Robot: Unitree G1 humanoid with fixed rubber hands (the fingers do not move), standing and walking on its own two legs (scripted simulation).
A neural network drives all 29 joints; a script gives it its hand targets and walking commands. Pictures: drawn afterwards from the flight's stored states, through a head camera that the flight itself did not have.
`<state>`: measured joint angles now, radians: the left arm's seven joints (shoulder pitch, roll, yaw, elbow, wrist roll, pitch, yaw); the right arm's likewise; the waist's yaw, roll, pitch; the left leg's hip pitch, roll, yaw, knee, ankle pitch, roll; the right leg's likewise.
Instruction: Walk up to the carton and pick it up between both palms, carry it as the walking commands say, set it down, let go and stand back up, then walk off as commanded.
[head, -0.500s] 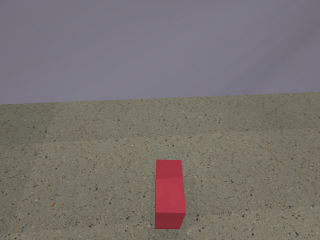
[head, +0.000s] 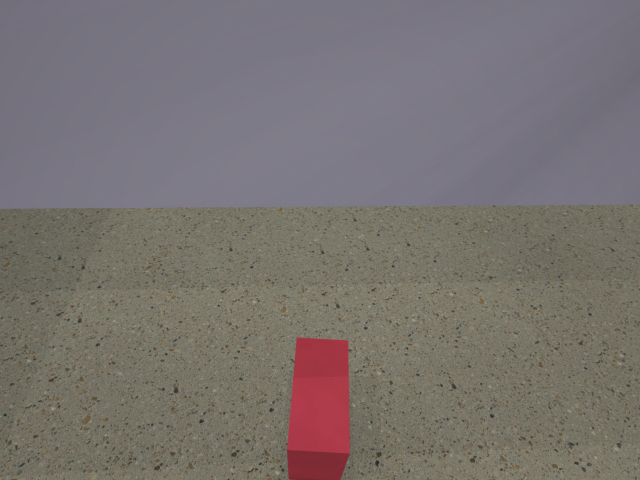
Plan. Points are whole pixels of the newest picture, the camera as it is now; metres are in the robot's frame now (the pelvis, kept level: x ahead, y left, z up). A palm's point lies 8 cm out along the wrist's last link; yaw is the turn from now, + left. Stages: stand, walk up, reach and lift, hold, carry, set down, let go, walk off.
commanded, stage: walk up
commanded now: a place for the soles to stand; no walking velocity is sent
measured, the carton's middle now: (318, 410) +0.46 -0.01 -0.62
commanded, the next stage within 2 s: reach and lift in 1.66 s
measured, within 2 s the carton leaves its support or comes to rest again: neither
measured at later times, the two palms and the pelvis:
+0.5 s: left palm out of the picture +0.06 +0.35 -0.12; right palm out of the picture +0.09 -0.30 -0.08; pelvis -0.01 +0.03 +0.00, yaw +1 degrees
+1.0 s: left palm out of the picture +0.05 +0.35 -0.12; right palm out of the picture +0.09 -0.30 -0.08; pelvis -0.01 +0.03 +0.00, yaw +1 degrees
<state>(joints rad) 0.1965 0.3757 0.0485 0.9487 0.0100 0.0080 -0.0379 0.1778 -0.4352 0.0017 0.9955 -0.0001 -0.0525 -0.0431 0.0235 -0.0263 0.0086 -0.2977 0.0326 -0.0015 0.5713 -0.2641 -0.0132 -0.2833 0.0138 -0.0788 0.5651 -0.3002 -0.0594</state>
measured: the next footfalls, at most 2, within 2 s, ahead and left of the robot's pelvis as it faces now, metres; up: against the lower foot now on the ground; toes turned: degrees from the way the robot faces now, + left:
none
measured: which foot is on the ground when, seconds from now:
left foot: down 0.00-1.00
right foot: down 0.00-1.00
